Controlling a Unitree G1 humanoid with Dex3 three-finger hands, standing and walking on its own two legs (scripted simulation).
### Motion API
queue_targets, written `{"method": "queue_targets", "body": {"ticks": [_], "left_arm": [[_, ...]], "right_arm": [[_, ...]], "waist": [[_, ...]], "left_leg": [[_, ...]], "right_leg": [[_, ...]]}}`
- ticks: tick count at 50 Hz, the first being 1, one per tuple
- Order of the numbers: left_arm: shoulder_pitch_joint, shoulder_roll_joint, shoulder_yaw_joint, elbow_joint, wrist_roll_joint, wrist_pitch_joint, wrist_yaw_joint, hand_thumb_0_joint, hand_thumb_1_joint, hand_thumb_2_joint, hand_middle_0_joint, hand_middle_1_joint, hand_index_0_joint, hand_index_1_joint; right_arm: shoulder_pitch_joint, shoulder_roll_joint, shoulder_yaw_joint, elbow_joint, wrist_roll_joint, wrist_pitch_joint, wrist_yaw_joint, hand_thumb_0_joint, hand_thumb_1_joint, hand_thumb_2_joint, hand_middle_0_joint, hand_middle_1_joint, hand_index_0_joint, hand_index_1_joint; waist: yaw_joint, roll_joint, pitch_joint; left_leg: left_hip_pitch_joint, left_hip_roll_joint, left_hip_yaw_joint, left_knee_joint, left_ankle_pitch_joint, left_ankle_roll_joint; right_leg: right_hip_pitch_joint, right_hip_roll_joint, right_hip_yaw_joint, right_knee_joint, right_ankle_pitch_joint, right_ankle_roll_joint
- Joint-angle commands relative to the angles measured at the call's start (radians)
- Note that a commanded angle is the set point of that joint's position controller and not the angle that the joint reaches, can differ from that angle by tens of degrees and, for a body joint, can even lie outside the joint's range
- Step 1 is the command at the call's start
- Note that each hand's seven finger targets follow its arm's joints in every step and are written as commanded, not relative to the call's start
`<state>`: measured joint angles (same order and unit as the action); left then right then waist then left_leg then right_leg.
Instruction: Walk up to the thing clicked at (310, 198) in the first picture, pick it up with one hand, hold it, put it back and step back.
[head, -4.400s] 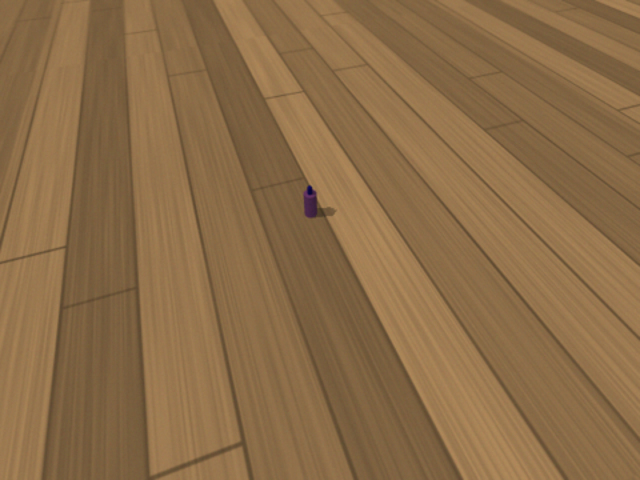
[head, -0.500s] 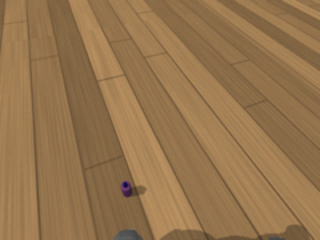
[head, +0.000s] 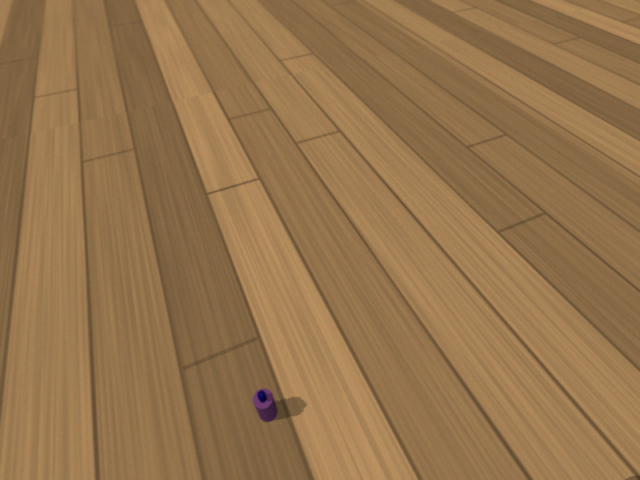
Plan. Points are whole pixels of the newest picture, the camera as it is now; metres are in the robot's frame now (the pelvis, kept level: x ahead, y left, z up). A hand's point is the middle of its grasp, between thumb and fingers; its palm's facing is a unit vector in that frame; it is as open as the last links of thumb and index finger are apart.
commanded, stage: walk up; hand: left
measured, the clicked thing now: (264, 403) +0.42 +0.21 -0.69
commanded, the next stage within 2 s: none
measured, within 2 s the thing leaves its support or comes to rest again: neither
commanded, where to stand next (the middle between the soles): +0.08 +0.01 m, yaw +0 degrees
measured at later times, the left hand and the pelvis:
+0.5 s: hand out of the picture +0.10 +0.26 -0.15, palm faces -0.05 -0.94 -0.34, open 7.4 cm; pelvis +0.01 +0.00 +0.00, yaw -1 degrees
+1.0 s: hand out of the picture +0.09 +0.25 -0.15, palm faces -0.04 -0.94 -0.34, open 7.4 cm; pelvis +0.02 +0.00 +0.00, yaw -1 degrees
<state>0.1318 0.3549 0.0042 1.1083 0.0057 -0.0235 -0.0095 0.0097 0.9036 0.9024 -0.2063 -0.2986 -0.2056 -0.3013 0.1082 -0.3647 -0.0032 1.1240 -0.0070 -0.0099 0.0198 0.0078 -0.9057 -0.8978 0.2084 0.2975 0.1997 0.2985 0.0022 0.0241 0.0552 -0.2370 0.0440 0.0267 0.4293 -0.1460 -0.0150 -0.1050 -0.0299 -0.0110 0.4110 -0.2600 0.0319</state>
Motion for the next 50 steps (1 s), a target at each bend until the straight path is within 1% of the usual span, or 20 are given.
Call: {"method": "queue_targets", "body": {"ticks": [1,5,7,8,9,10,15,18,20,27,29,33,35,37,40,45,47,48,49,50], "left_arm": [[-0.049,0.227,0.042,-0.047,-0.002,-0.016,0.019,0.0,0.9,0.9,-0.2,-0.3,-0.2,-0.3],[-0.065,0.219,0.04,-0.04,-0.003,-0.009,0.018,0.0,0.9,0.9,-0.2,-0.3,-0.2,-0.3],[-0.072,0.219,0.038,-0.038,0.002,-0.008,0.018,0.0,0.9,0.9,-0.2,-0.3,-0.2,-0.3],[-0.073,0.219,0.038,-0.037,0.002,-0.009,0.018,0.0,0.9,0.9,-0.2,-0.3,-0.2,-0.3],[-0.085,0.216,0.038,-0.034,0.002,-0.008,0.017,0.0,0.9,0.9,-0.2,-0.3,-0.2,-0.3],[-0.083,0.217,0.037,-0.037,0.002,-0.008,0.016,0.0,0.9,0.9,-0.2,-0.3,-0.2,-0.3],[-0.082,0.215,0.036,-0.029,0.003,-0.009,0.016,0.0,0.9,0.9,-0.2,-0.3,-0.2,-0.3],[-0.091,0.21,0.038,-0.028,0.003,-0.009,0.017,0.0,0.9,0.9,-0.2,-0.3,-0.2,-0.3],[-0.085,0.208,0.036,-0.026,0.003,-0.008,0.018,0.0,0.9,0.9,-0.2,-0.3,-0.2,-0.3],[-0.09,0.208,0.036,-0.021,0.005,-0.007,0.019,0.0,0.9,0.9,-0.2,-0.3,-0.2,-0.3],[-0.078,0.208,0.038,-0.022,0.008,-0.007,0.02,0.0,0.9,0.9,-0.2,-0.3,-0.2,-0.3],[-0.075,0.206,0.04,-0.023,0.005,-0.006,0.02,0.0,0.9,0.9,-0.2,-0.3,-0.2,-0.3],[-0.073,0.208,0.038,-0.02,0.009,-0.005,0.02,0.0,0.9,0.9,-0.2,-0.3,-0.2,-0.3],[-0.074,0.207,0.039,-0.024,0.008,-0.005,0.02,0.0,0.9,0.9,-0.2,-0.3,-0.2,-0.3],[-0.066,0.207,0.04,-0.025,0.008,-0.007,0.021,0.0,0.9,0.9,-0.2,-0.3,-0.2,-0.3],[-0.068,0.21,0.041,-0.03,0.009,-0.006,0.02,0.0,0.9,0.9,-0.2,-0.3,-0.2,-0.3],[-0.063,0.207,0.042,-0.029,0.011,-0.006,0.02,0.0,0.9,0.9,-0.2,-0.3,-0.2,-0.3],[0.003,0.254,0.064,-0.058,0.018,-0.014,0.009,0.0,0.9,0.9,-0.2,-0.3,-0.2,-0.3],[0.016,0.258,0.067,-0.057,0.027,-0.015,0.006,0.0,0.9,0.9,-0.2,-0.3,-0.2,-0.3],[0.023,0.264,0.074,-0.062,0.029,-0.016,0.003,0.0,0.9,0.9,-0.2,-0.3,-0.2,-0.3]], "right_arm": [[-0.061,-0.202,-0.045,-0.059,-0.002,-0.025,-0.014,0.0,-0.9,-0.9,0.2,0.3,0.2,0.3],[-0.07,-0.2,-0.047,-0.051,-0.002,-0.022,-0.015,0.0,-0.9,-0.9,0.2,0.3,0.2,0.3],[-0.077,-0.2,-0.047,-0.05,-0.004,-0.021,-0.015,0.0,-0.9,-0.9,0.2,0.3,0.2,0.3],[-0.076,-0.199,-0.047,-0.048,-0.004,-0.022,-0.015,0.0,-0.9,-0.9,0.2,0.3,0.2,0.3],[-0.071,-0.199,-0.048,-0.043,-0.004,-0.022,-0.016,0.0,-0.9,-0.9,0.2,0.3,0.2,0.3],[-0.077,-0.201,-0.047,-0.045,-0.004,-0.022,-0.016,0.0,-0.9,-0.9,0.2,0.3,0.2,0.3],[-0.082,-0.201,-0.047,-0.046,-0.003,-0.023,-0.016,0.0,-0.9,-0.9,0.2,0.3,0.2,0.3],[-0.068,-0.2,-0.05,-0.038,-0.002,-0.024,-0.019,0.0,-0.9,-0.9,0.2,0.3,0.2,0.3],[-0.076,-0.2,-0.051,-0.04,-0.002,-0.023,-0.019,0.0,-0.9,-0.9,0.2,0.3,0.2,0.3],[-0.082,-0.196,-0.053,-0.039,-0.003,-0.018,-0.018,0.0,-0.9,-0.9,0.2,0.3,0.2,0.3],[-0.085,-0.198,-0.053,-0.041,-0.003,-0.016,-0.017,0.0,-0.9,-0.9,0.2,0.3,0.2,0.3],[-0.08,-0.192,-0.051,-0.038,-0.003,-0.018,-0.018,0.0,-0.9,-0.9,0.2,0.3,0.2,0.3],[-0.089,-0.194,-0.053,-0.04,-0.004,-0.016,-0.018,0.0,-0.9,-0.9,0.2,0.3,0.2,0.3],[-0.087,-0.19,-0.051,-0.042,-0.002,-0.015,-0.017,0.0,-0.9,-0.9,0.2,0.3,0.2,0.3],[-0.082,-0.188,-0.051,-0.041,-0.004,-0.014,-0.017,0.0,-0.9,-0.9,0.2,0.3,0.2,0.3],[-0.086,-0.187,-0.05,-0.046,-0.003,-0.013,-0.017,0.0,-0.9,-0.9,0.2,0.3,0.2,0.3],[-0.085,-0.192,-0.053,-0.043,-0.004,-0.013,-0.017,0.0,-0.9,-0.9,0.2,0.3,0.2,0.3],[-0.022,-0.249,-0.085,-0.075,-0.013,-0.012,0.0,0.0,-0.9,-0.9,0.2,0.3,0.2,0.3],[-0.014,-0.247,-0.092,-0.078,-0.02,-0.009,0.005,0.0,-0.9,-0.9,0.2,0.3,0.2,0.3],[-0.014,-0.242,-0.093,-0.087,-0.023,-0.006,0.009,0.0,-0.9,-0.9,0.2,0.3,0.2,0.3]], "waist": [[-0.002,-0.041,-0.11],[-0.001,-0.004,-0.075],[-0.003,0.002,-0.08],[-0.003,0.001,-0.089],[-0.008,0.002,-0.085],[-0.006,0.015,-0.08],[-0.007,-0.001,-0.093],[-0.013,-0.012,-0.116],[-0.012,-0.014,-0.123],[-0.015,-0.029,-0.082],[-0.013,-0.038,-0.096],[-0.01,-0.025,-0.097],[-0.011,-0.03,-0.09],[-0.01,-0.027,-0.076],[-0.009,-0.031,-0.083],[-0.012,-0.021,-0.065],[-0.013,-0.018,-0.076],[-0.012,-0.012,-0.119],[-0.009,-0.017,-0.064],[-0.001,-0.033,-0.003]], "left_leg": [[0.12,0.084,-0.077,-0.05,0.161,0.042],[0.097,0.088,-0.086,-0.087,0.091,0.037],[0.091,0.091,-0.09,-0.1,0.048,0.039],[0.101,0.093,-0.09,-0.102,0.065,0.038],[0.09,0.091,-0.091,-0.109,0.056,0.036],[0.094,0.092,-0.093,-0.121,0.035,0.034],[0.12,0.093,-0.085,-0.11,0.082,0.035],[0.141,0.093,-0.074,-0.095,0.149,0.037],[0.156,0.091,-0.07,-0.09,0.157,0.04],[0.145,0.088,-0.074,-0.107,0.109,0.035],[0.157,0.091,-0.068,-0.098,0.115,0.043],[0.162,0.09,-0.069,-0.108,0.13,0.036],[0.165,0.089,-0.068,-0.105,0.115,0.04],[0.157,0.086,-0.069,-0.115,0.091,0.035],[0.16,0.086,-0.067,-0.109,0.098,0.037],[0.147,0.08,-0.071,-0.118,0.055,0.032],[0.147,0.083,-0.071,-0.117,0.054,0.037],[0.154,0.04,-0.052,-0.063,-0.298,0.084],[0.085,0.045,-0.077,-0.063,-0.45,0.089],[0.005,0.039,-0.082,-0.058,-0.516,0.081]], "right_leg": [[-0.027,-0.09,0.072,-0.103,0.19,-0.053],[-0.035,-0.079,0.066,-0.113,0.117,-0.051],[-0.026,-0.08,0.066,-0.118,0.11,-0.053],[-0.019,-0.082,0.069,-0.116,0.125,-0.053],[-0.017,-0.08,0.07,-0.12,0.118,-0.053],[-0.024,-0.08,0.071,-0.119,0.113,-0.051],[-0.021,-0.08,0.069,-0.128,0.14,-0.047],[-0.006,-0.083,0.067,-0.125,0.179,-0.048],[-0.009,-0.083,0.063,-0.125,0.193,-0.044],[-0.033,-0.077,0.064,-0.135,0.151,-0.041],[-0.027,-0.081,0.064,-0.139,0.17,-0.041],[-0.026,-0.08,0.064,-0.131,0.162,-0.041],[-0.034,-0.079,0.063,-0.137,0.16,-0.04],[-0.042,-0.08,0.066,-0.144,0.145,-0.04],[-0.033,-0.079,0.066,-0.145,0.15,-0.04],[-0.046,-0.078,0.072,-0.15,0.123,-0.041],[-0.035,-0.076,0.066,-0.153,0.124,-0.042],[-0.016,-0.042,0.055,-0.108,-0.197,-0.08],[-0.063,-0.06,0.097,-0.105,-0.34,-0.1],[-0.085,-0.071,0.129,-0.119,-0.43,-0.112]]}}
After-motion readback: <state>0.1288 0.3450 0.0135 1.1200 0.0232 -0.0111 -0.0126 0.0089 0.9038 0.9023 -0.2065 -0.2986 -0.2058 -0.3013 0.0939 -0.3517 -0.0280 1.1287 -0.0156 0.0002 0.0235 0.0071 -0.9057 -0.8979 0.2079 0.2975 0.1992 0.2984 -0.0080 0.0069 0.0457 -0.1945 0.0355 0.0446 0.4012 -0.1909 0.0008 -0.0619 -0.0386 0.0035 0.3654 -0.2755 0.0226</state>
